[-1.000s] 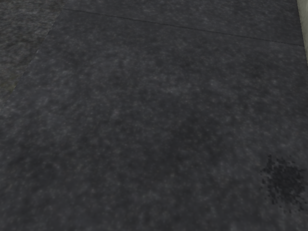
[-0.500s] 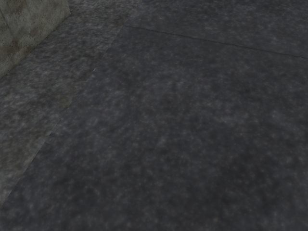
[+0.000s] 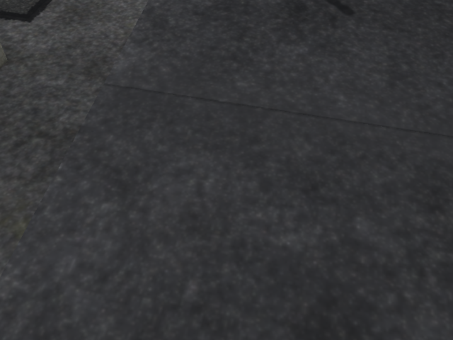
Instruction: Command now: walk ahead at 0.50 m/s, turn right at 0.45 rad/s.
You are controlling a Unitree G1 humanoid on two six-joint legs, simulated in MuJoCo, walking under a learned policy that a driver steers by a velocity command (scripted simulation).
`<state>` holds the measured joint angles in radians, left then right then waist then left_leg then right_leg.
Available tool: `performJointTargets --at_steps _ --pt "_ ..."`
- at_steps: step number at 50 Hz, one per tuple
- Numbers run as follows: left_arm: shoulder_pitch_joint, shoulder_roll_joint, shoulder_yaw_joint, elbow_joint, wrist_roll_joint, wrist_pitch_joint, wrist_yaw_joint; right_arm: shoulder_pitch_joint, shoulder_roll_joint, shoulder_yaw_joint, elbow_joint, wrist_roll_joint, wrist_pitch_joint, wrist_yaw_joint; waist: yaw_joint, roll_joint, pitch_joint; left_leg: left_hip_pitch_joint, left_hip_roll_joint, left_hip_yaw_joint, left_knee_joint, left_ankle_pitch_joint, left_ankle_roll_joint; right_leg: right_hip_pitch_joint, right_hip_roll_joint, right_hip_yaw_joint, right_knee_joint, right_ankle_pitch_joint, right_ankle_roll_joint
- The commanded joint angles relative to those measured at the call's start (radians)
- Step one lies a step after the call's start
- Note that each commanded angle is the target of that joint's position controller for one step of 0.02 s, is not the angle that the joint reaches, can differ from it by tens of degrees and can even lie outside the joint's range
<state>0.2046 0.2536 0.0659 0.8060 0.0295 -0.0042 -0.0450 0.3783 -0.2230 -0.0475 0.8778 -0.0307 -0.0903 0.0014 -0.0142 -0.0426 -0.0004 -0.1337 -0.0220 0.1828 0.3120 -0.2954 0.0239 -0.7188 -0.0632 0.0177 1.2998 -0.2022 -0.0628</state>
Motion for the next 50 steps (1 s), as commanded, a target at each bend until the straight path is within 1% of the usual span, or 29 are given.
performJointTargets --at_steps 1,4,8,10,12,13,14,15,16,17,18,19,20,21,23,26,30,35,37,38,39,40,41,42,43,44,45,47,50 --pt "-0.037 0.013 0.003 -0.069 0.007 0.009 -0.005 0.000 -0.077 -0.011 -0.042 -0.005 -0.023 -0.005 0.026 0.089 0.075 -0.003 0.287 -0.146 -0.214 0.069 0.126 -0.154 -0.018 0.022 0.049 0.050 0.017" --pt "-0.132 0.006 -0.002 -0.109 0.014 0.011 -0.008 0.055 -0.084 -0.010 -0.017 -0.009 -0.021 -0.012 0.002 0.085 0.090 0.092 0.284 -0.075 -0.204 0.176 0.127 -0.231 -0.011 -0.004 -0.038 0.057 0.018" --pt "-0.261 -0.013 -0.019 -0.166 0.016 0.014 -0.029 0.075 -0.096 -0.011 -0.004 -0.003 -0.011 -0.023 -0.031 0.097 0.114 0.181 0.297 0.009 -0.205 0.320 0.123 -0.176 -0.019 -0.112 -0.292 0.016 -0.003" --pt "-0.289 -0.030 -0.029 -0.190 0.012 0.016 -0.032 0.090 -0.111 -0.014 0.011 -0.004 0.000 -0.029 -0.037 0.113 0.110 0.233 0.305 0.060 -0.155 0.542 0.114 -0.100 0.010 -0.185 -0.401 -0.071 -0.042" --pt "-0.214 -0.017 -0.023 -0.182 0.002 0.018 -0.017 0.094 -0.143 -0.019 0.022 -0.003 0.009 -0.033 0.003 0.161 0.032 0.272 0.306 0.109 0.023 1.077 0.094 0.075 0.108 -0.269 -0.452 -0.180 -0.096" --pt "-0.118 0.009 -0.011 -0.168 -0.005 0.015 -0.008 0.092 -0.179 -0.028 0.023 -0.004 0.019 -0.033 0.051 0.191 -0.036 0.288 0.322 0.110 0.179 1.263 0.089 0.183 0.154 -0.271 -0.477 -0.235 -0.124" --pt "0.027 0.046 0.006 -0.135 -0.009 0.003 -0.003 0.067 -0.215 -0.037 0.011 0.008 0.025 -0.027 0.115 0.201 -0.126 0.240 0.324 0.106 0.371 1.248 0.082 0.374 0.188 -0.240 -0.561 -0.198 -0.149" --pt "0.183 0.105 0.035 -0.087 0.000 -0.010 0.006 0.034 -0.222 -0.039 -0.011 0.022 0.024 -0.022 0.199 0.140 -0.213 0.057 0.297 0.109 0.618 0.958 0.047 0.662 0.168 -0.125 -0.707 -0.127 -0.172" --pt "0.195 0.252 0.074 -0.078 0.014 -0.011 0.019 0.034 -0.067 -0.006 -0.102 0.030 0.016 -0.003 0.136 -0.129 -0.285 -0.409 0.144 0.070 1.006 0.027 -0.015 0.995 -0.157 0.424 -0.810 -0.288 -0.303" --pt "0.217 0.268 0.084 -0.091 -0.026 -0.007 0.020 -0.092 -0.111 -0.016 -0.139 -0.004 -0.003 0.013 0.164 -0.016 -0.324 -0.526 0.034 -0.172 1.174 -0.175 -0.022 0.960 -0.225 0.779 -0.948 -0.126 -0.331" --pt "0.175 0.265 0.081 -0.083 -0.003 0.001 0.034 -0.164 -0.090 -0.012 -0.192 0.020 -0.012 0.022 0.130 -0.009 -0.233 -0.674 0.059 -0.236 1.238 -0.068 -0.020 0.946 -0.242 0.721 -1.032 -0.183 -0.339" --pt "0.142 0.197 0.067 -0.074 -0.008 -0.005 0.044 -0.159 -0.088 -0.004 -0.182 0.017 -0.022 0.017 0.097 0.063 -0.115 -0.681 0.104 -0.219 1.197 -0.012 -0.016 0.809 -0.223 0.604 -1.028 -0.100 -0.306" --pt "0.089 0.156 0.055 -0.078 -0.010 -0.016 0.049 -0.145 -0.083 -0.005 -0.180 0.009 -0.023 0.013 0.046 0.092 -0.058 -0.628 0.133 -0.222 1.124 0.011 -0.016 0.687 -0.164 0.480 -1.019 0.029 -0.262" --pt "0.053 0.116 0.042 -0.078 -0.016 -0.025 0.049 -0.121 -0.081 -0.004 -0.182 -0.003 -0.008 0.009 -0.004 0.091 -0.026 -0.565 0.140 -0.227 1.088 0.002 -0.028 0.582 -0.112 0.387 -1.018 0.149 -0.244" --pt "0.039 0.096 0.032 -0.089 -0.020 -0.047 0.046 -0.093 -0.077 -0.002 -0.183 -0.019 0.030 0.013 -0.034 0.081 -0.041 -0.504 0.147 -0.220 1.023 -0.006 -0.044 0.507 -0.051 0.274 -1.026 0.223 -0.229" --pt "0.107 0.130 0.038 -0.082 -0.022 -0.065 0.045 -0.167 -0.061 0.007 -0.223 -0.028 0.062 0.019 -0.013 0.046 -0.028 -0.582 0.145 -0.179 0.945 0.037 -0.065 0.503 -0.023 0.249 -1.059 0.240 -0.223" --pt "0.198 0.130 0.035 -0.083 -0.019 -0.060 0.050 -0.341 -0.064 0.017 -0.293 -0.027 0.072 0.021 0.050 0.010 0.008 -0.691 0.134 -0.164 0.774 0.111 -0.090 0.581 -0.027 0.284 -1.094 0.198 -0.202" --pt "0.268 0.162 0.042 -0.077 -0.014 -0.052 0.058 -0.488 -0.061 0.033 -0.353 -0.006 0.065 0.030 0.106 -0.036 0.007 -0.661 0.068 -0.133 0.543 0.079 -0.067 0.723 -0.055 0.310 -1.041 0.374 -0.192" --pt "0.248 0.177 0.044 -0.082 -0.011 -0.051 0.062 -0.461 -0.075 0.030 -0.362 0.003 0.056 0.027 0.079 -0.058 -0.011 -0.559 0.035 -0.126 0.479 0.034 -0.035 0.729 -0.078 0.321 -0.995 0.506 -0.173" --pt "0.201 0.182 0.043 -0.094 -0.011 -0.053 0.058 -0.377 -0.086 0.024 -0.343 0.007 0.052 0.019 0.028 -0.056 -0.041 -0.406 -0.010 -0.108 0.427 -0.022 -0.011 0.681 -0.060 0.291 -0.931 0.681 -0.141" --pt "0.176 0.194 0.044 -0.103 -0.013 -0.059 0.052 -0.254 -0.113 0.008 -0.312 0.009 0.047 0.007 -0.029 -0.065 -0.101 -0.217 -0.055 -0.096 0.374 -0.047 0.011 0.633 -0.043 0.292 -0.816 0.826 -0.111" --pt "0.126 0.184 0.041 -0.117 -0.025 -0.068 0.044 -0.084 -0.159 -0.014 -0.274 0.002 0.037 -0.008 -0.131 -0.018 -0.190 0.036 -0.013 -0.141 0.281 0.044 0.043 0.538 0.009 0.247 -0.602 0.793 -0.068" --pt "0.122 0.103 0.021 -0.167 -0.043 -0.085 0.042 0.102 -0.255 -0.046 -0.262 -0.023 0.024 -0.027 -0.194 0.130 -0.360 0.335 0.270 -0.475 0.162 -0.263 0.105 0.336 0.096 0.172 -0.272 0.390 -0.031" --pt "0.214 0.046 0.006 -0.206 -0.042 -0.080 0.029 0.027 -0.320 -0.055 -0.268 -0.030 0.035 -0.020 -0.072 0.379 -0.413 0.421 0.472 -1.010 -0.040 -0.370 0.186 0.085 0.202 0.120 -0.079 -0.312 -0.006" --pt "0.171 0.106 0.015 -0.166 -0.001 -0.060 0.035 -0.054 -0.223 -0.038 -0.280 -0.020 0.046 -0.020 -0.058 0.196 -0.257 0.289 0.443 -1.002 -0.057 -0.475 0.199 0.020 0.129 0.127 0.033 -0.252 -0.016" --pt "0.124 0.106 0.017 -0.172 0.009 -0.052 0.028 -0.126 -0.151 -0.021 -0.278 -0.011 0.045 -0.024 -0.026 0.095 -0.110 0.128 0.410 -0.840 -0.064 -0.452 0.196 -0.004 0.088 0.095 0.039 -0.152 -0.015" --pt "0.100 0.103 0.018 -0.169 0.010 -0.041 0.019 -0.159 -0.104 -0.010 -0.268 -0.006 0.040 -0.021 -0.003 0.052 -0.047 0.036 0.345 -0.672 -0.071 -0.291 0.166 0.024 0.053 0.076 0.009 -0.109 -0.009" --pt "0.118 0.085 0.016 -0.169 0.008 -0.015 0.004 -0.150 -0.074 -0.001 -0.230 0.003 0.024 -0.020 0.036 0.109 0.000 -0.080 0.272 -0.427 -0.095 -0.058 0.124 0.085 0.031 0.074 -0.020 -0.087 0.013" --pt "0.068 0.063 0.006 -0.199 0.012 0.008 -0.008 -0.113 -0.101 -0.013 -0.191 0.006 -0.004 -0.012 0.039 0.131 0.013 -0.094 0.280 -0.297 -0.146 0.042 0.141 0.047 0.023 0.062 -0.035 -0.032 0.029"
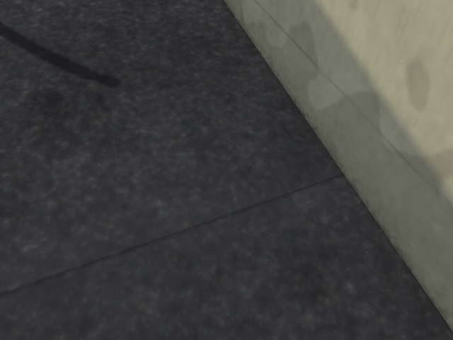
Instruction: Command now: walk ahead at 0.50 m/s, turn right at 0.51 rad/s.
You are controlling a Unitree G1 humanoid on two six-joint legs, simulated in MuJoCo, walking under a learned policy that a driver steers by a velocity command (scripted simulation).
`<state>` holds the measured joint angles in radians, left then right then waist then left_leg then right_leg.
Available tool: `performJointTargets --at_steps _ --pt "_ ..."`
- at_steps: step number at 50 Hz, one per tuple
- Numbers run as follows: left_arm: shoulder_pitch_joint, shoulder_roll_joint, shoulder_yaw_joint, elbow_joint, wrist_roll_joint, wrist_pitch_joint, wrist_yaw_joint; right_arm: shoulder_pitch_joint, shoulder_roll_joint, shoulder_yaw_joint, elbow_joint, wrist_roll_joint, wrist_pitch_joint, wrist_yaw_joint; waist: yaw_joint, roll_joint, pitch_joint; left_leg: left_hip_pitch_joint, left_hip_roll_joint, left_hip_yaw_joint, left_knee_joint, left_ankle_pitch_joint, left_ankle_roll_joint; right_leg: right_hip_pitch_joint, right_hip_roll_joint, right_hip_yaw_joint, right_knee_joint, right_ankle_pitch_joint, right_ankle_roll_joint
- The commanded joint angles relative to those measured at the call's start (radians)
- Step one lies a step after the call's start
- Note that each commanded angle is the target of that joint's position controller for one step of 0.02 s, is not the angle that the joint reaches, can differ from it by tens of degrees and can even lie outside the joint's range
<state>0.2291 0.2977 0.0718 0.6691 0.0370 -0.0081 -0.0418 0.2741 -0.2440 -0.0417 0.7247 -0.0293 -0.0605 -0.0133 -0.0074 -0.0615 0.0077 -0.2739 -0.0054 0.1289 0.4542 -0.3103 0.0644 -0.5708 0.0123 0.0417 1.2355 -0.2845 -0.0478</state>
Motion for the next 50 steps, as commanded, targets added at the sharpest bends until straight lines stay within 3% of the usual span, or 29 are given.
performJointTargets --at_steps 1,4,7,10,11,12,13,14,15,16,17,18,20,23,25,28,31,33,35,36,37,38,39,40,41,42,43,46,50 --pt "0.015 0.013 -0.003 -0.071 0.008 0.012 -0.012 0.014 -0.080 -0.019 -0.023 0.001 -0.041 0.005 0.022 0.140 0.010 0.045 0.260 -0.228 -0.306 0.064 0.112 -0.116 -0.048 0.056 0.005 0.071 0.018" --pt "-0.059 0.004 -0.014 -0.094 0.010 0.004 -0.017 0.054 -0.098 -0.021 0.015 0.000 -0.049 0.010 0.016 0.134 0.027 0.096 0.242 -0.164 -0.328 0.099 0.123 -0.159 -0.037 0.055 -0.158 0.114 0.031" --pt "-0.159 -0.015 -0.033 -0.115 0.002 -0.004 -0.023 0.061 -0.122 -0.027 0.030 0.013 -0.038 0.013 -0.002 0.154 0.033 0.082 0.192 -0.110 -0.339 0.147 0.103 -0.017 -0.064 -0.076 -0.451 0.122 0.046" --pt "-0.202 -0.003 -0.032 -0.122 -0.007 -0.009 -0.020 0.132 -0.178 -0.044 0.058 0.004 -0.020 0.026 -0.040 0.180 0.032 0.140 0.226 -0.146 -0.279 0.260 0.119 0.091 -0.022 -0.145 -0.593 -0.005 0.025" --pt "-0.172 0.005 -0.028 -0.117 -0.007 -0.016 -0.013 0.139 -0.194 -0.049 0.067 0.007 -0.013 0.028 -0.025 0.181 0.025 0.151 0.239 -0.158 -0.222 0.333 0.120 0.142 -0.002 -0.160 -0.637 -0.026 0.010" --pt "-0.065 0.011 -0.021 -0.085 -0.001 -0.029 -0.003 0.116 -0.205 -0.052 0.066 0.013 -0.011 0.032 0.036 0.159 -0.020 0.122 0.211 -0.132 -0.094 0.481 0.099 0.298 0.032 -0.170 -0.720 0.045 -0.005" --pt "0.102 0.051 -0.002 -0.033 0.020 -0.049 0.015 0.116 -0.159 -0.039 0.063 0.019 -0.016 0.035 0.102 0.095 -0.139 0.027 0.145 -0.079 0.132 0.529 0.063 0.558 0.005 -0.117 -0.725 0.069 -0.028" --pt "0.301 0.140 0.018 -0.028 0.045 -0.060 0.034 0.087 -0.079 -0.013 0.010 0.014 -0.018 0.035 0.192 -0.056 -0.309 -0.165 0.085 -0.040 0.471 0.140 0.030 0.801 -0.315 0.241 -0.807 -0.165 -0.064" --pt "0.299 0.252 0.044 -0.024 0.031 -0.049 0.052 0.147 -0.037 -0.010 -0.026 0.034 -0.012 0.038 0.143 -0.257 -0.372 -0.429 -0.045 -0.112 0.712 -0.257 0.011 0.903 -0.488 0.657 -0.980 -0.285 -0.154" --pt "0.264 0.167 0.023 -0.016 0.024 -0.052 0.057 0.041 -0.091 -0.029 0.004 -0.001 0.004 0.034 0.149 -0.028 -0.171 -0.466 0.023 -0.240 0.800 -0.198 0.028 0.727 -0.422 0.515 -0.944 -0.179 -0.110" --pt "0.180 0.123 0.010 -0.021 0.012 -0.051 0.061 0.048 -0.077 -0.027 -0.018 0.013 0.002 0.041 0.086 -0.071 -0.137 -0.500 0.032 -0.206 0.825 -0.106 0.020 0.660 -0.402 0.441 -0.980 -0.228 -0.126" --pt "0.105 0.062 -0.005 -0.024 0.001 -0.055 0.055 0.039 -0.088 -0.030 -0.006 0.013 0.006 0.043 0.049 -0.026 -0.080 -0.480 0.067 -0.184 0.808 -0.044 0.003 0.571 -0.344 0.332 -1.014 -0.166 -0.105" --pt "0.064 0.010 -0.022 -0.012 -0.010 -0.069 0.047 0.064 -0.074 -0.033 0.012 -0.005 0.031 0.052 0.004 -0.044 -0.033 -0.423 0.081 -0.173 0.811 0.003 -0.028 0.463 -0.277 0.154 -1.041 0.005 -0.074" --pt "0.106 0.031 -0.012 0.026 -0.009 -0.095 0.045 -0.005 -0.036 -0.029 -0.026 -0.009 0.053 0.068 -0.005 -0.022 -0.005 -0.493 0.081 -0.173 0.865 0.060 -0.044 0.445 -0.292 0.056 -1.082 0.108 -0.101" --pt "0.128 0.028 -0.010 0.049 -0.004 -0.099 0.047 -0.071 -0.038 -0.032 -0.053 -0.013 0.062 0.071 0.000 -0.011 0.030 -0.572 0.080 -0.179 0.879 0.082 -0.052 0.465 -0.306 -0.007 -1.091 0.211 -0.113" --pt "0.133 0.034 -0.009 0.071 -0.002 -0.090 0.056 -0.152 -0.030 -0.026 -0.098 -0.020 0.070 0.070 -0.004 -0.018 0.053 -0.588 0.079 -0.135 0.758 0.089 -0.056 0.493 -0.289 -0.143 -1.050 0.479 -0.096" --pt "0.111 0.073 0.002 0.072 -0.015 -0.073 0.067 -0.235 -0.003 -0.007 -0.142 -0.012 0.079 0.085 0.013 -0.054 0.054 -0.440 0.072 -0.052 0.488 0.097 -0.032 0.484 -0.267 -0.236 -1.020 0.560 -0.064" --pt "0.124 0.110 0.013 0.083 -0.019 -0.053 0.074 -0.225 -0.011 -0.008 -0.154 -0.013 0.085 0.084 0.015 -0.073 0.021 -0.345 0.029 0.023 0.397 0.005 0.003 0.538 -0.279 -0.269 -0.919 0.793 -0.049" --pt "0.128 0.147 0.025 0.087 -0.026 -0.036 0.071 -0.082 -0.055 -0.026 -0.126 -0.003 0.073 0.070 -0.039 -0.079 -0.088 -0.152 -0.059 0.055 0.304 -0.010 0.049 0.576 -0.271 -0.280 -0.675 1.044 -0.031" --pt "0.111 0.157 0.027 0.077 -0.039 -0.032 0.067 0.055 -0.092 -0.044 -0.089 -0.012 0.057 0.060 -0.110 -0.026 -0.174 0.058 -0.095 0.025 0.163 0.102 0.068 0.506 -0.237 -0.297 -0.456 0.923 -0.004" --pt "0.141 0.099 0.010 0.055 -0.035 -0.037 0.061 0.111 -0.184 -0.073 -0.084 -0.022 0.048 0.045 -0.130 0.110 -0.247 0.285 0.033 -0.182 0.098 0.230 0.099 0.279 -0.183 -0.279 -0.182 0.378 0.040" --pt "0.236 -0.024 -0.019 -0.024 -0.028 -0.027 0.048 0.059 -0.349 -0.107 -0.127 0.002 0.050 0.036 -0.016 0.379 -0.375 0.482 0.360 -0.723 0.034 0.617 0.286 -0.028 0.004 -0.170 0.173 -0.379 0.095" --pt "0.138 0.038 -0.009 -0.025 -0.004 -0.023 0.043 0.076 -0.306 -0.112 -0.147 0.037 0.070 0.023 -0.088 0.204 -0.434 0.448 0.350 -0.841 -0.082 0.549 0.316 -0.076 -0.007 0.005 0.265 -0.286 0.087" --pt "0.079 0.034 -0.010 -0.034 -0.017 -0.022 0.044 0.015 -0.247 -0.094 -0.136 0.028 0.076 0.009 -0.054 0.139 -0.290 0.324 0.339 -0.696 -0.081 0.446 0.306 -0.116 -0.045 0.011 0.267 -0.196 0.081" --pt "0.045 0.032 -0.013 -0.032 -0.011 -0.023 0.051 -0.026 -0.170 -0.074 -0.131 0.025 0.077 0.005 -0.026 0.070 -0.167 0.193 0.275 -0.587 -0.071 0.462 0.260 -0.110 -0.081 -0.002 0.190 -0.142 0.079" --pt "0.046 0.022 -0.015 -0.032 -0.005 -0.014 0.058 -0.059 -0.133 -0.062 -0.124 0.028 0.073 0.003 0.013 0.084 -0.099 0.087 0.205 -0.490 -0.074 0.503 0.214 -0.072 -0.098 0.002 0.116 -0.129 0.083" --pt "0.078 0.027 -0.014 -0.022 0.003 0.004 0.062 -0.084 -0.103 -0.054 -0.128 0.028 0.072 0.002 0.039 0.100 -0.093 0.013 0.160 -0.419 -0.085 0.524 0.185 -0.004 -0.098 -0.004 0.067 -0.110 0.089" --pt "0.077 0.015 -0.019 -0.016 0.002 0.037 0.065 -0.083 -0.132 -0.059 -0.128 0.006 0.062 0.007 0.049 0.092 -0.142 -0.026 0.124 -0.379 -0.082 0.560 0.175 0.044 -0.067 -0.021 0.009 -0.078 0.101" --pt "-0.025 0.011 -0.023 -0.054 0.003 0.058 0.072 -0.043 -0.150 -0.067 -0.135 0.008 0.083 -0.002 0.003 0.125 -0.128 0.002 0.120 -0.477 -0.140 0.185 0.168 -0.044 -0.055 0.003 -0.103 -0.050 0.116"
Over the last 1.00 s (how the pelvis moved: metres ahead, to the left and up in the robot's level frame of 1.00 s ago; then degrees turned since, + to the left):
0.56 -0.13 0.06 -36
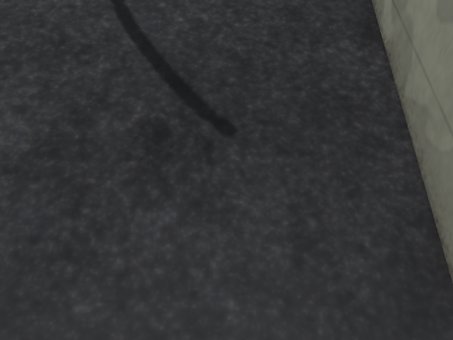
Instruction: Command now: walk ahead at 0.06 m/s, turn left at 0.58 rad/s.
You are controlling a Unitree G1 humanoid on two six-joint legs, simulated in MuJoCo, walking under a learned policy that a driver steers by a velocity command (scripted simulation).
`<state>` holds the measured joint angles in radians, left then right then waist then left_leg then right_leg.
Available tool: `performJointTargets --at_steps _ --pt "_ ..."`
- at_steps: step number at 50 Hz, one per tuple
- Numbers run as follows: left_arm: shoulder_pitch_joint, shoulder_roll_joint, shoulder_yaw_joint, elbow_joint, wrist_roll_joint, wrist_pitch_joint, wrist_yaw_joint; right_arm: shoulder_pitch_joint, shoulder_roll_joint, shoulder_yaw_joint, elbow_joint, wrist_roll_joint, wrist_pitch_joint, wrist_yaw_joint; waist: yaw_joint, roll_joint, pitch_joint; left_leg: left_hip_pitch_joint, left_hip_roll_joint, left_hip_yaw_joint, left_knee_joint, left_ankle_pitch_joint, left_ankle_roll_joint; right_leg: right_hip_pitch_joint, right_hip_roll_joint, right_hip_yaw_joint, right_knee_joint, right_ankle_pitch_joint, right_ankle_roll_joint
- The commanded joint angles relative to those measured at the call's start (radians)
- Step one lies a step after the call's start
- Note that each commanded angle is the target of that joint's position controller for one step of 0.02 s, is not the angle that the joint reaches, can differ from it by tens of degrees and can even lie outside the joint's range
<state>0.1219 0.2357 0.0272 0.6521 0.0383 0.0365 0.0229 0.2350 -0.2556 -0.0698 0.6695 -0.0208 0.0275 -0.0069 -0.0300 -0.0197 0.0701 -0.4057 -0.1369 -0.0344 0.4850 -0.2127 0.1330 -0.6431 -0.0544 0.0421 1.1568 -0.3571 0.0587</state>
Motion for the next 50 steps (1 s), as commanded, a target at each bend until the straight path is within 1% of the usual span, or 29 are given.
performJointTargets --at_steps 1,5,11,13,14,15,16,17,18,19,20,22,24,29,32,34,35,36,37,38,39,40,41,42,43,44,45,48,50 --pt "0.057 0.076 0.022 -0.045 0.001 0.016 0.009 0.004 -0.140 -0.040 -0.082 -0.001 0.000 -0.010 0.014 0.093 -0.177 0.142 0.251 -0.341 -0.185 0.004 0.098 0.007 0.014 0.009 -0.050 0.027 0.013" --pt "0.000 0.078 0.022 -0.059 -0.005 0.011 0.015 0.036 -0.148 -0.048 -0.084 -0.007 0.007 -0.010 -0.016 0.105 -0.153 0.190 0.258 -0.416 -0.183 -0.071 0.094 -0.017 0.031 0.030 -0.153 0.021 0.008" --pt "-0.010 0.078 0.019 -0.066 -0.025 -0.007 0.018 0.033 -0.157 -0.057 -0.081 -0.014 0.013 0.003 -0.022 0.135 -0.150 0.197 0.230 -0.474 -0.122 0.052 0.083 0.124 0.092 0.024 -0.348 -0.075 -0.031" --pt "0.040 0.085 0.021 -0.059 -0.029 -0.015 0.014 0.026 -0.158 -0.062 -0.080 -0.013 0.018 0.012 0.000 0.145 -0.172 0.136 0.202 -0.505 -0.139 -0.171 0.074 0.266 0.123 0.006 -0.472 -0.113 -0.052" --pt "0.093 0.079 0.021 -0.046 -0.032 -0.019 0.014 -0.010 -0.155 -0.063 -0.084 -0.007 0.021 0.016 0.043 0.141 -0.156 0.039 0.168 -0.497 -0.144 -0.313 0.047 0.398 0.140 -0.013 -0.600 -0.081 -0.071" --pt "0.159 0.083 0.026 -0.027 -0.031 -0.025 0.021 -0.040 -0.141 -0.060 -0.091 0.004 0.019 0.015 0.093 0.112 -0.131 -0.106 0.114 -0.462 -0.115 -0.445 -0.006 0.571 0.121 -0.004 -0.752 -0.029 -0.094" --pt "0.198 0.161 0.043 -0.029 -0.022 -0.032 0.032 -0.004 -0.085 -0.049 -0.092 0.015 0.016 0.012 0.097 -0.074 -0.140 -0.249 0.030 -0.327 0.115 -0.528 -0.069 0.700 -0.087 0.215 -0.890 -0.243 -0.133" --pt "0.165 0.267 0.060 -0.054 -0.012 -0.036 0.036 0.025 -0.038 -0.037 -0.110 0.016 0.004 0.003 0.076 -0.237 -0.142 -0.384 -0.095 -0.116 0.391 -0.436 -0.100 0.706 -0.353 0.562 -1.023 -0.498 -0.205" --pt "0.106 0.253 0.069 -0.046 0.005 -0.037 0.031 -0.052 -0.138 -0.054 -0.119 -0.021 -0.005 0.003 0.055 -0.172 -0.027 -0.433 0.016 -0.112 0.483 -0.291 -0.113 0.559 -0.356 0.607 -1.049 -0.528 -0.258" --pt "0.069 0.177 0.050 -0.045 0.001 -0.045 0.029 -0.060 -0.169 -0.066 -0.098 -0.027 -0.009 0.016 0.031 -0.094 -0.002 -0.387 0.034 -0.123 0.552 -0.198 -0.122 0.510 -0.282 0.492 -1.029 -0.430 -0.239" --pt "0.049 0.135 0.036 -0.041 -0.003 -0.057 0.027 -0.010 -0.152 -0.061 -0.066 -0.030 -0.009 0.032 0.007 -0.067 -0.037 -0.341 0.025 -0.110 0.614 -0.135 -0.136 0.507 -0.214 0.373 -1.013 -0.298 -0.209" --pt "0.069 0.118 0.029 -0.027 -0.008 -0.073 0.021 0.054 -0.123 -0.051 -0.030 -0.031 -0.003 0.056 0.001 -0.093 -0.078 -0.309 0.029 -0.080 0.722 -0.082 -0.151 0.521 -0.144 0.225 -0.998 -0.178 -0.196" --pt "0.129 0.116 0.032 0.001 -0.004 -0.088 0.006 0.023 -0.093 -0.036 -0.034 -0.027 -0.003 0.067 0.025 -0.091 -0.055 -0.348 0.037 -0.088 0.733 -0.045 -0.158 0.540 -0.136 0.187 -1.001 -0.158 -0.211" --pt "0.252 0.140 0.048 0.068 -0.013 -0.114 -0.002 -0.111 -0.086 -0.019 -0.053 -0.027 -0.014 0.071 0.091 -0.102 -0.010 -0.413 0.073 -0.072 0.504 -0.022 -0.186 0.661 -0.164 0.144 -1.022 -0.044 -0.248" --pt "0.259 0.153 0.052 0.096 -0.017 -0.118 -0.007 -0.179 -0.060 0.003 -0.068 -0.022 -0.020 0.079 0.098 -0.141 -0.003 -0.271 0.130 0.047 0.299 -0.059 -0.175 0.607 -0.162 0.085 -1.026 0.036 -0.248" --pt "0.286 0.162 0.055 0.123 -0.016 -0.114 -0.013 -0.208 -0.050 0.012 -0.079 -0.017 -0.023 0.077 0.110 -0.158 0.014 -0.139 0.125 0.117 0.187 -0.143 -0.134 0.550 -0.173 0.060 -1.013 0.103 -0.253" --pt "0.301 0.172 0.057 0.139 -0.018 -0.110 -0.016 -0.197 -0.049 0.014 -0.081 -0.015 -0.025 0.073 0.103 -0.163 0.018 -0.071 0.110 0.146 0.148 -0.173 -0.107 0.528 -0.190 0.061 -0.992 0.165 -0.261" --pt "0.294 0.181 0.058 0.150 -0.025 -0.105 -0.019 -0.141 -0.049 0.013 -0.069 -0.012 -0.032 0.066 0.064 -0.152 0.009 0.034 0.089 0.165 0.091 -0.134 -0.078 0.493 -0.201 0.050 -0.942 0.269 -0.259" --pt "0.269 0.192 0.060 0.153 -0.033 -0.100 -0.022 -0.006 -0.064 0.001 -0.026 -0.010 -0.047 0.052 -0.015 -0.112 -0.038 0.219 0.055 0.168 0.009 -0.079 -0.055 0.442 -0.168 -0.002 -0.804 0.434 -0.238" --pt "0.261 0.159 0.047 0.151 -0.037 -0.102 -0.025 0.167 -0.116 -0.021 0.035 -0.020 -0.063 0.037 -0.090 -0.015 -0.166 0.486 0.099 0.088 -0.003 -0.076 -0.036 0.344 -0.106 -0.078 -0.569 0.491 -0.206" --pt "0.244 0.065 0.015 0.085 -0.043 -0.103 -0.032 0.329 -0.227 -0.043 0.040 -0.038 -0.068 0.018 -0.140 0.221 -0.322 0.758 0.438 -0.386 -0.119 -0.441 0.040 0.081 -0.013 -0.145 -0.207 0.134 -0.148" --pt "0.213 0.091 0.026 0.072 -0.020 -0.103 -0.036 0.366 -0.277 -0.052 0.056 -0.006 -0.065 0.007 -0.149 0.271 -0.317 0.723 0.548 -0.765 -0.316 -0.555 0.093 -0.091 0.097 -0.046 -0.037 -0.218 -0.145" --pt "0.142 0.121 0.040 0.071 -0.010 -0.099 -0.039 0.266 -0.224 -0.034 0.066 -0.017 -0.064 0.000 -0.091 0.123 -0.136 0.607 0.513 -0.640 -0.302 -0.532 0.089 -0.185 0.026 0.011 0.098 -0.128 -0.157" --pt "0.135 0.113 0.037 0.076 -0.015 -0.106 -0.049 0.171 -0.164 -0.017 0.049 -0.018 -0.069 0.002 -0.044 0.052 -0.061 0.490 0.469 -0.484 -0.282 -0.358 0.067 -0.179 -0.011 0.006 0.114 -0.009 -0.159" --pt "0.160 0.104 0.036 0.090 -0.018 -0.103 -0.060 0.109 -0.120 -0.001 0.040 -0.015 -0.077 0.009 0.000 0.053 -0.058 0.422 0.403 -0.335 -0.289 -0.212 0.037 -0.131 -0.035 -0.004 0.085 0.051 -0.152" --pt "0.198 0.092 0.035 0.110 -0.009 -0.089 -0.065 0.086 -0.086 0.011 0.043 -0.005 -0.088 0.014 0.029 0.081 -0.048 0.363 0.362 -0.236 -0.307 -0.119 0.014 -0.091 -0.042 -0.010 0.089 0.076 -0.137" --pt "0.217 0.083 0.034 0.125 -0.005 -0.074 -0.070 0.086 -0.064 0.019 0.050 -0.003 -0.100 0.016 0.035 0.104 -0.054 0.331 0.338 -0.166 -0.317 -0.042 0.004 -0.067 -0.033 -0.012 0.124 0.096 -0.124" --pt "0.161 0.059 0.035 0.101 -0.014 -0.054 -0.077 0.138 -0.061 0.023 0.091 -0.004 -0.121 0.014 0.040 0.107 -0.016 0.312 0.338 -0.052 -0.345 0.102 0.003 -0.158 -0.002 0.010 0.199 0.141 -0.103" --pt "0.081 0.055 0.033 0.071 -0.010 -0.048 -0.073 0.167 -0.054 0.027 0.112 -0.010 -0.124 0.012 0.031 0.105 0.018 0.307 0.334 0.009 -0.371 0.161 0.004 -0.223 0.010 -0.001 0.187 0.164 -0.097"
Over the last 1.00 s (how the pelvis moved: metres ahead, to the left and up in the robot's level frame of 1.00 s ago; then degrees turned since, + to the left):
0.43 0.04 0.04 24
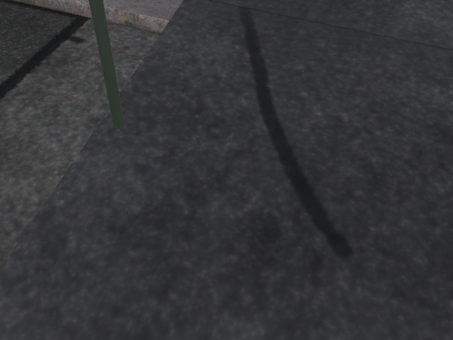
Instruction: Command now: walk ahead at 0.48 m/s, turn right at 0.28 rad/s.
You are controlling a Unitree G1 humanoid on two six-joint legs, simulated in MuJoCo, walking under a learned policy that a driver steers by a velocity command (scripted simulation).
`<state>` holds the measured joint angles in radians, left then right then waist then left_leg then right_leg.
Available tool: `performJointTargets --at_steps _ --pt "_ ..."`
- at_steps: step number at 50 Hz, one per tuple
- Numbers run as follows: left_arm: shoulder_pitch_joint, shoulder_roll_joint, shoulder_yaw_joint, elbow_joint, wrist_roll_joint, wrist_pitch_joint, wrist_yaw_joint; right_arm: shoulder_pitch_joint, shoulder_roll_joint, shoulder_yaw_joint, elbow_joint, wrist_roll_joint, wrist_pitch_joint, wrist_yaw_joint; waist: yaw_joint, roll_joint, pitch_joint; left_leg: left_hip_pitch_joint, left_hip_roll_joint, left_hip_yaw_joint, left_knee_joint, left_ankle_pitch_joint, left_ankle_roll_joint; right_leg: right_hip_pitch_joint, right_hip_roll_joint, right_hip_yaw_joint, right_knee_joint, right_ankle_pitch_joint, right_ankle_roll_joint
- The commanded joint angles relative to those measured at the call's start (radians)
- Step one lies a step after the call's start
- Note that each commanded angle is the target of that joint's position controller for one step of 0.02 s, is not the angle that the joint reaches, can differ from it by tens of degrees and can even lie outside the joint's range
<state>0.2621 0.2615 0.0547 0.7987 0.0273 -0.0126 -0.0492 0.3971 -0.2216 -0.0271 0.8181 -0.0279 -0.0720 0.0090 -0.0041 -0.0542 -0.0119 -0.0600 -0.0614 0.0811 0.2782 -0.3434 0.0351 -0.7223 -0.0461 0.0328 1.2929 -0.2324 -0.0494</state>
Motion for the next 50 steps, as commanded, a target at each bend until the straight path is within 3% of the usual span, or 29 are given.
performJointTargets --at_steps 1,6,8,10,11,12,13,14,15,16,17,18,20,23,26,28,31,33,34,36,37,38,39,40,41,42,43,46,50 --pt "-0.099 0.029 0.004 -0.092 0.005 0.003 0.000 0.019 -0.082 -0.012 -0.028 -0.005 -0.025 -0.006 0.000 0.140 0.112 -0.029 0.256 -0.080 -0.170 0.345 0.103 -0.170 0.010 -0.002 0.033 0.042 0.012" --pt "-0.257 -0.006 -0.024 -0.163 0.015 0.011 -0.010 0.054 -0.090 -0.005 0.014 0.000 -0.022 -0.023 -0.017 0.112 0.128 0.068 0.263 0.030 -0.172 0.589 0.086 -0.167 0.012 -0.119 -0.219 0.051 -0.013" --pt "-0.291 -0.027 -0.040 -0.187 0.011 0.018 -0.014 0.052 -0.107 -0.003 0.031 0.004 -0.020 -0.031 -0.015 0.119 0.117 0.086 0.273 0.078 -0.147 0.867 0.070 -0.044 0.041 -0.205 -0.352 0.010 -0.056" --pt "-0.230 -0.010 -0.038 -0.180 0.005 0.023 -0.002 0.073 -0.149 -0.010 0.050 0.001 -0.014 -0.045 0.017 0.181 0.035 0.157 0.295 0.117 0.019 1.377 0.047 0.110 0.125 -0.281 -0.404 -0.081 -0.105" --pt "-0.128 0.019 -0.026 -0.159 -0.003 0.022 0.004 0.059 -0.183 -0.019 0.052 -0.008 -0.005 -0.052 0.072 0.218 -0.037 0.196 0.318 0.122 0.177 1.510 0.040 0.199 0.153 -0.267 -0.429 -0.140 -0.133" --pt "0.013 0.058 -0.008 -0.121 -0.008 0.017 0.008 0.037 -0.216 -0.030 0.043 -0.011 0.003 -0.052 0.132 0.229 -0.126 0.195 0.334 0.114 0.370 1.499 0.046 0.345 0.176 -0.226 -0.482 -0.175 -0.162" --pt "0.148 0.105 0.014 -0.082 0.000 0.003 0.013 -0.008 -0.238 -0.039 0.021 0.007 0.003 -0.046 0.213 0.174 -0.187 0.060 0.304 0.129 0.613 1.268 0.037 0.583 0.170 -0.142 -0.650 -0.098 -0.193" --pt "0.193 0.193 0.044 -0.059 -0.002 0.001 0.026 -0.012 -0.151 -0.020 -0.013 0.002 -0.007 -0.036 0.187 0.009 -0.227 -0.204 0.190 0.110 0.927 0.441 0.025 0.808 -0.022 0.173 -0.751 -0.215 -0.236" --pt "0.149 0.287 0.065 -0.076 -0.009 0.001 0.030 0.006 -0.072 -0.006 -0.102 0.009 -0.016 -0.010 0.090 -0.201 -0.294 -0.611 -0.012 -0.048 1.257 -0.134 -0.020 1.012 -0.262 0.801 -0.924 -0.079 -0.403" --pt "0.112 0.239 0.067 -0.080 -0.021 0.005 0.039 -0.108 -0.126 -0.011 -0.117 -0.009 -0.031 -0.002 0.121 0.001 -0.223 -0.730 0.053 -0.176 1.310 -0.018 -0.008 0.953 -0.245 0.783 -1.010 -0.120 -0.385" --pt "0.086 0.192 0.056 -0.068 -0.017 0.000 0.050 -0.138 -0.120 -0.010 -0.132 0.001 -0.041 0.001 0.081 0.067 -0.087 -0.741 0.088 -0.156 1.287 0.036 -0.008 0.806 -0.229 0.642 -1.012 -0.062 -0.353" --pt "0.053 0.146 0.045 -0.063 -0.016 -0.008 0.051 -0.129 -0.110 -0.007 -0.132 -0.002 -0.044 -0.003 0.026 0.145 -0.013 -0.696 0.126 -0.142 1.202 0.059 -0.012 0.673 -0.185 0.515 -1.020 0.079 -0.305" --pt "-0.006 0.092 0.029 -0.067 -0.016 -0.027 0.052 -0.103 -0.097 -0.002 -0.136 -0.018 -0.006 -0.004 -0.041 0.128 0.025 -0.595 0.155 -0.139 1.120 0.043 -0.039 0.499 -0.082 0.322 -1.029 0.226 -0.261" --pt "0.018 0.127 0.034 -0.067 -0.021 -0.052 0.047 -0.120 -0.081 0.002 -0.163 -0.024 0.042 -0.005 -0.053 0.094 0.017 -0.589 0.143 -0.082 1.020 0.051 -0.073 0.456 -0.020 0.198 -1.006 0.607 -0.231" --pt "0.088 0.141 0.037 -0.057 -0.020 -0.039 0.056 -0.216 -0.073 0.009 -0.206 -0.019 0.059 -0.009 -0.012 0.038 -0.009 -0.624 0.116 -0.041 0.883 0.121 -0.096 0.520 0.016 0.161 -0.965 0.841 -0.152" --pt "0.123 0.145 0.038 -0.055 -0.024 -0.018 0.068 -0.298 -0.065 0.019 -0.237 -0.015 0.067 -0.011 0.025 -0.001 -0.024 -0.645 0.098 -0.035 0.765 0.143 -0.108 0.585 0.024 0.168 -0.936 0.854 -0.116" --pt "0.179 0.155 0.043 -0.052 -0.018 0.008 0.084 -0.403 -0.070 0.029 -0.272 0.000 0.073 -0.014 0.079 -0.029 -0.042 -0.672 0.062 -0.032 0.622 0.151 -0.102 0.708 0.001 0.222 -0.887 0.863 -0.095" --pt "0.185 0.162 0.045 -0.059 -0.007 0.020 0.090 -0.419 -0.090 0.029 -0.279 0.009 0.068 -0.020 0.088 -0.049 -0.058 -0.655 0.033 -0.035 0.557 0.132 -0.077 0.770 -0.021 0.257 -0.826 0.932 -0.090" --pt "0.165 0.161 0.045 -0.069 -0.004 0.023 0.092 -0.393 -0.106 0.026 -0.271 0.012 0.064 -0.025 0.073 -0.042 -0.070 -0.601 0.008 -0.035 0.517 0.106 -0.055 0.774 -0.016 0.258 -0.781 1.010 -0.078" --pt "0.066 0.181 0.048 -0.110 -0.012 0.016 0.087 -0.210 -0.141 0.013 -0.227 0.017 0.050 -0.038 -0.029 -0.079 -0.127 -0.308 -0.027 -0.038 0.330 0.139 -0.003 0.675 0.019 0.273 -0.651 1.073 -0.026" --pt "0.001 0.174 0.045 -0.140 -0.030 -0.002 0.078 -0.048 -0.177 -0.006 -0.194 0.004 0.030 -0.049 -0.124 -0.049 -0.188 -0.029 0.073 -0.132 0.210 0.333 0.046 0.534 0.048 0.269 -0.480 0.901 0.006" --pt "0.113 0.059 0.026 -0.166 -0.038 -0.018 0.074 0.007 -0.259 -0.029 -0.197 0.003 0.026 -0.057 -0.068 0.251 -0.337 0.279 0.442 -0.442 0.266 0.815 0.159 0.335 0.185 0.124 -0.157 -0.126 0.040" --pt "0.200 0.121 0.030 -0.160 -0.015 -0.006 0.073 -0.083 -0.264 -0.035 -0.233 0.018 0.055 -0.061 -0.010 0.299 -0.454 0.267 0.560 -0.759 0.179 0.766 0.296 0.210 0.227 0.091 0.061 -0.439 0.041" --pt "0.147 0.148 0.040 -0.131 0.012 0.015 0.073 -0.167 -0.178 -0.021 -0.265 0.014 0.068 -0.068 0.001 0.132 -0.302 0.105 0.508 -0.679 0.117 0.506 0.297 0.158 0.159 0.086 0.118 -0.333 0.048" --pt "0.065 0.149 0.040 -0.146 0.017 0.028 0.065 -0.230 -0.100 0.004 -0.270 0.010 0.073 -0.074 0.008 0.074 -0.163 -0.020 0.430 -0.530 0.088 0.340 0.257 0.138 0.126 0.057 0.098 -0.260 0.058" --pt "0.036 0.133 0.039 -0.158 0.008 0.043 0.057 -0.251 -0.075 0.013 -0.258 0.008 0.075 -0.074 0.025 0.081 -0.077 -0.112 0.365 -0.396 0.052 0.291 0.212 0.146 0.096 0.052 0.053 -0.238 0.073" --pt "0.049 0.117 0.036 -0.160 0.006 0.061 0.050 -0.253 -0.084 0.009 -0.246 0.006 0.074 -0.077 0.039 0.137 -0.039 -0.190 0.318 -0.292 0.029 0.279 0.188 0.182 0.081 0.043 0.023 -0.217 0.089" --pt "0.081 0.094 0.030 -0.161 -0.006 0.088 0.037 -0.248 -0.101 -0.004 -0.233 -0.007 0.067 -0.066 0.056 0.174 -0.054 -0.257 0.271 -0.127 0.026 0.331 0.181 0.256 0.088 0.000 -0.047 -0.171 0.100" --pt "0.003 0.076 0.016 -0.209 -0.005 0.100 0.018 -0.246 -0.136 -0.024 -0.233 -0.011 0.066 -0.054 0.038 0.222 -0.057 -0.255 0.306 -0.074 0.013 0.176 0.172 0.298 0.040 -0.029 -0.308 -0.157 0.082"
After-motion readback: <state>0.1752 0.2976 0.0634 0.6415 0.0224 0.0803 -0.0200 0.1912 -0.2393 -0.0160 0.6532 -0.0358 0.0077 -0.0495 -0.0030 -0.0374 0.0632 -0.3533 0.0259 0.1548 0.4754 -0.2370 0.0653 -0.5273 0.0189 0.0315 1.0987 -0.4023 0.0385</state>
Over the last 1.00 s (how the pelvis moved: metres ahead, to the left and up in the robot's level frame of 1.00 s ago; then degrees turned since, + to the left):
0.25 0.08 0.03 18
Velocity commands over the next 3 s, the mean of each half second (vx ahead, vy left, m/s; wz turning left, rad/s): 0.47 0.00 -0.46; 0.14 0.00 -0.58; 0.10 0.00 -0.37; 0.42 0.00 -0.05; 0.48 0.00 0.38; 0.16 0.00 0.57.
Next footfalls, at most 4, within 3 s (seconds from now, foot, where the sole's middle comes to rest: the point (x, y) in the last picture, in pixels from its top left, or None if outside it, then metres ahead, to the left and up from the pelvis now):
0.28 right None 0.31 -0.08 -0.74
0.74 left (240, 297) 0.62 -0.05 -0.71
1.16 right None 0.44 -0.19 -0.72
1.66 left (257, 290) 0.64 -0.10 -0.71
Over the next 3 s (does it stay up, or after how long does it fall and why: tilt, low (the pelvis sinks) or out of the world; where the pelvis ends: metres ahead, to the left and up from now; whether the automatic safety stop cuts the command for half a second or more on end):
stays up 0.99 -0.48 0.12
